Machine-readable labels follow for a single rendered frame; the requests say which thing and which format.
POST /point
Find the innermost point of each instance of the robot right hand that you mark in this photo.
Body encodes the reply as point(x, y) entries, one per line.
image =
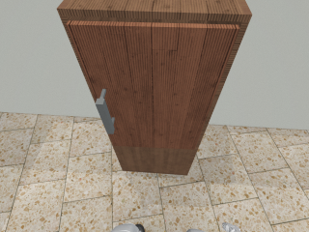
point(228, 227)

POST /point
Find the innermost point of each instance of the handle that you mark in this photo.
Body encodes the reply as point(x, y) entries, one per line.
point(104, 114)

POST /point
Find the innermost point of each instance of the cupboard door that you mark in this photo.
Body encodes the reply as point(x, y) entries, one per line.
point(160, 78)

